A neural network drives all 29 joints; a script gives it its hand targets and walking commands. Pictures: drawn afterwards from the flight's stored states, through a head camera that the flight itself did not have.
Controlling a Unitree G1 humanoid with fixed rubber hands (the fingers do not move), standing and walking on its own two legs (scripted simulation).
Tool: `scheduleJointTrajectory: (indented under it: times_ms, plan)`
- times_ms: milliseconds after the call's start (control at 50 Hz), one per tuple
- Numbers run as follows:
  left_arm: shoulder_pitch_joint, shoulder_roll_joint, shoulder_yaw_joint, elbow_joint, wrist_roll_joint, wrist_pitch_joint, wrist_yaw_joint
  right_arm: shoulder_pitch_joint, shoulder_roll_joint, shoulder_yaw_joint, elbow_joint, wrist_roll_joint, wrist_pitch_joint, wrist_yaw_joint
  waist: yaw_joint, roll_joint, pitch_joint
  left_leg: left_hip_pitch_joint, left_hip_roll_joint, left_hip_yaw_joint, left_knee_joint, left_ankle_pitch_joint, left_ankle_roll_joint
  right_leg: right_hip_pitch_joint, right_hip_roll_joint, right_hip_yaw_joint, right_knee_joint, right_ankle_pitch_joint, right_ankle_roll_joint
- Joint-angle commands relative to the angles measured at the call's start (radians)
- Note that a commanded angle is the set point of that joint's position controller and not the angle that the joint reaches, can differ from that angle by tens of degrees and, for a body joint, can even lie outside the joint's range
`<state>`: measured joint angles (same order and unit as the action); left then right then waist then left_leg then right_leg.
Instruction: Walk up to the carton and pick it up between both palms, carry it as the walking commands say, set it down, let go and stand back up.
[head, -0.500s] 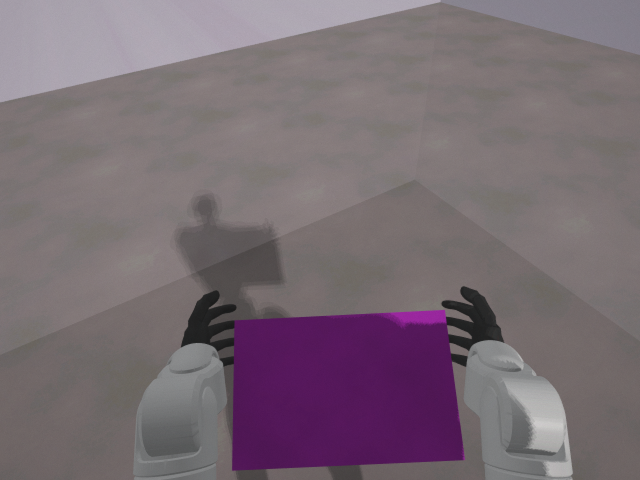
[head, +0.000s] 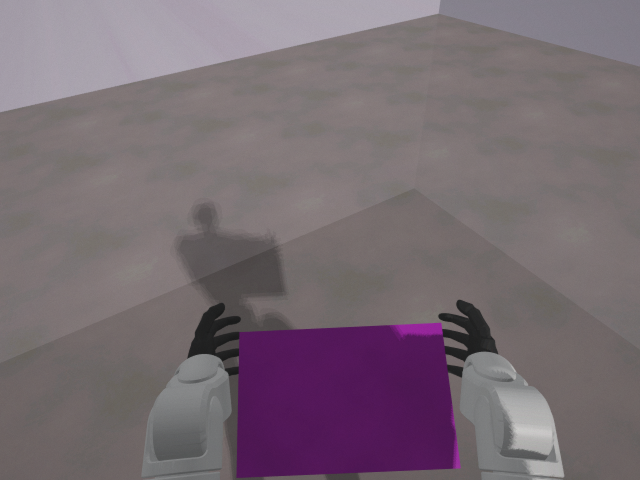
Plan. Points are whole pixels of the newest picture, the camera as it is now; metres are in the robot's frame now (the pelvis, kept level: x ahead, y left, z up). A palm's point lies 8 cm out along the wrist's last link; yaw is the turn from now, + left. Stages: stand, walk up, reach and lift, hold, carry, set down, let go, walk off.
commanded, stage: carry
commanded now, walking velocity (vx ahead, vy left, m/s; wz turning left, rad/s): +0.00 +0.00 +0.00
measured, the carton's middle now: (341, 390) +0.28 +0.00 -0.04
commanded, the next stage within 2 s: hold in 0.94 s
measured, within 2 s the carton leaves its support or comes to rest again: neither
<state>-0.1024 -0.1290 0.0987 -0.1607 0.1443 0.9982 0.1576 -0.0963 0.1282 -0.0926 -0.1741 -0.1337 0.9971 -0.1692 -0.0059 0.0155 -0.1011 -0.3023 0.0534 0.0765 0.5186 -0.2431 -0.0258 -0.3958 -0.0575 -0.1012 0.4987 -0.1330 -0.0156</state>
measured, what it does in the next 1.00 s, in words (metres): stands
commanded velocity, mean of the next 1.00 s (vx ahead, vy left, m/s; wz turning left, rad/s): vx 0.00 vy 0.00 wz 0.00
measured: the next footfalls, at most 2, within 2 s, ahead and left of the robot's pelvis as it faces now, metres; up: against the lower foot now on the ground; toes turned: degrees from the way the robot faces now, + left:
none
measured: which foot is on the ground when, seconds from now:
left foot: down 0.00-1.00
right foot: down 0.00-1.00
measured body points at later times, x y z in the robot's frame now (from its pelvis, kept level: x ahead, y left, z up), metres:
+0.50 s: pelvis +0.02 +0.01 +0.00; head +0.00 +0.00 +0.45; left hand +0.30 +0.17 +0.05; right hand +0.29 -0.15 +0.04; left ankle +0.01 +0.14 -0.73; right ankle +0.08 -0.11 -0.73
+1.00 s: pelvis +0.02 +0.02 +0.00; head +0.01 +0.01 +0.45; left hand +0.30 +0.18 +0.03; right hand +0.30 -0.14 +0.02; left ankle +0.02 +0.14 -0.73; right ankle +0.08 -0.11 -0.73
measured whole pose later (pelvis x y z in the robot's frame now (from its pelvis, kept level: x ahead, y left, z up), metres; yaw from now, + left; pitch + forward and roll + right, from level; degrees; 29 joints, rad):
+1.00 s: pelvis +0.02 +0.02 +0.00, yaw +1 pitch -1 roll +0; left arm -0.15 -0.13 0.14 0.09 0.21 0.76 0.09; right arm -0.12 0.12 -0.14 0.04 -0.21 0.78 -0.09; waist 0.00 0.02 -0.01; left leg -0.22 0.02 0.04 0.51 -0.27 0.00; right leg -0.30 -0.06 -0.06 0.48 -0.16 0.01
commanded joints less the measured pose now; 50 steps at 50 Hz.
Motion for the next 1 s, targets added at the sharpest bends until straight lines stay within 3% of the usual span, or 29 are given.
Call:
scheduleJointTrajectory:
  times_ms: [0,20,60,80,100,120,160,180,200,220,240,280,300,340,460,480,500,520,560,640,660,720,780,820,860,900,920,940,980]
  plan:
    - [-0.415,-0.838,-0.562,-0.213,-0.341,-0.057,-0.224,-0.457,0.821,0.584,-0.205,0.355,-0.055,0.228,0.0,-0.057,-0.185,0.039,0.038,-0.056,-0.049,-0.05,0.054,0.067,-0.114,0.155,-0.171,-0.198,-0.002]
    - [-0.33,-0.73,-0.432,0.085,-0.234,-0.076,-0.235,-0.404,0.712,0.46,0.047,0.254,-0.081,0.241,0.0,-0.017,-0.201,0.008,0.059,-0.08,-0.078,-0.045,0.067,0.122,-0.102,0.129,-0.12,-0.123,0.001]
    - [-0.496,-0.848,-0.604,-0.359,-0.371,-0.096,-0.222,-0.481,0.859,0.619,-0.285,0.385,-0.084,0.236,0.001,-0.017,-0.22,0.021,0.056,-0.078,-0.07,-0.022,0.054,0.122,-0.101,0.107,-0.104,0.004,0.01]
    - [-0.461,-0.731,-0.463,-0.079,-0.28,-0.113,-0.222,-0.417,0.76,0.466,0.024,0.286,-0.104,0.239,0.001,-0.04,-0.249,0.048,0.069,-0.086,-0.078,-0.016,0.055,0.145,-0.089,0.095,-0.079,-0.023,-0.001]
    - [-0.39,-0.84,-0.569,-0.235,-0.339,-0.079,-0.222,-0.482,0.809,0.599,-0.279,0.369,-0.087,0.232,0.002,-0.017,-0.234,0.04,0.074,-0.098,-0.1,-0.014,0.074,0.123,-0.093,0.081,-0.076,0.024,0.017]
    - [-0.406,-0.761,-0.495,-0.053,-0.28,-0.092,-0.225,-0.418,0.75,0.49,-0.053,0.28,-0.094,0.229,0.0,-0.059,-0.24,0.006,0.063,-0.082,-0.087,-0.024,0.074,0.179,-0.085,0.074,-0.056,0.012,0.013]
    - [-0.396,-0.798,-0.577,-0.267,-0.344,-0.065,-0.208,-0.411,0.776,0.566,-0.232,0.348,-0.063,0.22,0.007,0.029,-0.221,0.024,0.072,-0.094,-0.107,-0.045,0.078,0.121,-0.092,0.099,-0.085,-0.033,0.001]
    - [-0.287,-0.64,-0.37,0.084,-0.167,-0.082,-0.214,-0.372,0.637,0.4,0.119,0.207,-0.085,0.23,0.004,-0.063,-0.233,0.003,0.075,-0.099,-0.095,-0.009,0.078,0.174,-0.079,0.069,-0.046,0.005,-0.006]
    - [-0.329,-0.751,-0.512,-0.024,-0.242,-0.089,-0.222,-0.372,0.739,0.511,-0.02,0.265,-0.092,0.244,0.0,0.014,-0.27,0.033,0.089,-0.123,-0.118,0.002,0.089,0.162,-0.083,0.07,-0.036,0.019,0.008]
    - [-0.403,-0.856,-0.591,-0.294,-0.356,-0.103,-0.222,-0.511,0.848,0.651,-0.347,0.392,-0.102,0.234,0.003,-0.1,-0.225,0.006,0.067,-0.085,-0.072,0.022,0.074,0.152,-0.083,0.087,-0.057,0.064,0.007]
    - [-0.337,-0.697,-0.462,-0.01,-0.233,-0.103,-0.226,-0.408,0.712,0.511,-0.01,0.273,-0.098,0.241,0.002,-0.053,-0.202,0.013,0.057,-0.088,-0.073,0.016,0.069,0.134,-0.102,0.121,-0.062,0.052,-0.001]
    - [-0.385,-0.75,-0.539,-0.179,-0.316,-0.096,-0.215,-0.389,0.778,0.544,-0.114,0.322,-0.093,0.225,-0.001,-0.051,-0.204,0.029,0.054,-0.085,-0.051,-0.01,0.069,0.125,-0.092,0.097,-0.059,0.01,-0.006]
    - [-0.343,-0.641,-0.396,0.15,-0.196,-0.119,-0.228,-0.369,0.639,0.39,0.157,0.201,-0.117,0.239,0.003,-0.016,-0.199,0.029,0.061,-0.098,-0.08,0.037,0.073,0.12,-0.094,0.095,-0.027,0.038,-0.002]
    - [-0.522,-0.893,-0.648,-0.226,-0.335,-0.149,-0.262,-0.457,0.921,0.612,-0.145,0.326,-0.14,0.279,-0.001,0.04,-0.24,0.045,0.078,-0.114,-0.106,0.049,0.065,0.156,-0.08,0.065,0.0,0.06,0.003]
    - [-0.343,-0.693,-0.416,0.096,-0.223,-0.148,-0.236,-0.418,0.677,0.436,0.042,0.238,-0.151,0.246,0.002,-0.06,-0.28,0.023,0.051,-0.068,-0.038,0.108,0.066,0.236,-0.1,0.081,0.01,0.216,0.002]
    - [-0.383,-0.823,-0.561,-0.183,-0.321,-0.14,-0.234,-0.448,0.817,0.597,-0.217,0.348,-0.13,0.247,-0.001,-0.077,-0.216,0.024,0.051,-0.082,-0.044,0.074,0.061,0.167,-0.095,0.082,-0.006,0.161,0.005]
    - [-0.323,-0.637,-0.369,0.168,-0.119,-0.176,-0.255,-0.392,0.624,0.371,0.134,0.148,-0.175,0.273,-0.004,-0.01,-0.296,0.099,0.062,-0.075,-0.042,0.176,0.06,0.173,-0.097,0.062,0.015,0.205,0.005]
    - [-0.456,-0.76,-0.531,-0.121,-0.284,-0.172,-0.248,-0.459,0.788,0.533,-0.079,0.297,-0.159,0.264,-0.001,-0.002,-0.233,0.043,0.058,-0.078,-0.06,0.058,0.054,0.164,-0.096,0.07,-0.007,0.119,0.01]
    - [-0.369,-0.656,-0.423,0.169,-0.17,-0.177,-0.25,-0.373,0.683,0.41,0.228,0.188,-0.171,0.273,0.003,0.043,-0.207,0.027,0.067,-0.11,-0.102,0.015,0.083,0.152,-0.059,0.046,0.009,0.018,0.008]
    - [-0.483,-0.83,-0.57,-0.151,-0.29,-0.193,-0.264,-0.558,0.867,0.613,-0.18,0.345,-0.19,0.289,0.002,-0.033,-0.193,0.0,0.045,-0.09,-0.061,-0.015,0.066,0.144,-0.08,0.08,-0.038,0.03,0.008]
    - [-0.381,-0.708,-0.466,0.064,-0.214,-0.177,-0.262,-0.435,0.729,0.491,0.058,0.243,-0.171,0.278,0.001,-0.065,-0.166,-0.024,0.055,-0.113,-0.069,-0.048,0.079,0.121,-0.073,0.074,-0.045,0.012,0.017]
    - [-0.453,-0.78,-0.547,-0.123,-0.31,-0.164,-0.253,-0.505,0.765,0.534,-0.167,0.315,-0.174,0.255,0.002,-0.003,-0.198,-0.008,0.039,-0.068,-0.058,-0.01,0.058,0.184,-0.098,0.099,-0.04,0.091,0.001]
    - [-0.336,-0.633,-0.39,0.289,-0.134,-0.219,-0.289,-0.349,0.655,0.396,0.301,0.127,-0.211,0.292,-0.001,-0.072,-0.213,-0.002,0.047,-0.084,-0.053,-0.005,0.062,0.179,-0.09,0.081,-0.035,0.049,0.007]
    - [-0.484,-0.884,-0.626,-0.282,-0.375,-0.203,-0.263,-0.556,0.895,0.659,-0.263,0.4,-0.2,0.273,0.004,-0.074,-0.189,-0.016,0.054,-0.088,-0.077,-0.037,0.061,0.162,-0.086,0.077,-0.05,-0.005,0.014]
    - [-0.379,-0.573,-0.324,0.396,-0.074,-0.224,-0.28,-0.335,0.621,0.304,0.379,0.079,-0.212,0.303,0.002,0.034,-0.186,0.011,0.067,-0.107,-0.099,0.028,0.072,0.15,-0.067,0.072,-0.013,0.044,0.01]
    - [-0.597,-0.851,-0.626,-0.306,-0.355,-0.238,-0.262,-0.537,0.897,0.608,-0.218,0.369,-0.221,0.292,0.004,0.062,-0.201,0.017,0.082,-0.105,-0.121,0.041,0.071,0.155,-0.063,0.04,0.013,0.021,0.023]
    - [-0.447,-0.744,-0.478,0.045,-0.228,-0.223,-0.268,-0.5,0.764,0.493,0.038,0.254,-0.221,0.288,0.005,-0.042,-0.226,0.028,0.072,-0.11,-0.087,0.088,0.077,0.171,-0.069,0.064,-0.002,0.085,0.023]
    - [-0.388,-0.64,-0.361,0.396,-0.129,-0.25,-0.284,-0.414,0.609,0.385,0.32,0.128,-0.249,0.318,0.056,0.118,-0.097,-0.021,-0.127,-0.143,-0.15,0.052,0.062,0.481,0.119,0.149,-0.058,0.081,-0.018]
    - [-0.423,-0.762,-0.53,0.181,-0.191,-0.344,-0.333,-0.522,0.679,0.528,0.035,0.193,-0.326,0.329,-0.025,-0.017,-0.246,0.095,-0.115,-0.188,-0.13,0.233,0.069,0.496,0.131,0.153,-0.058,0.212,-0.008]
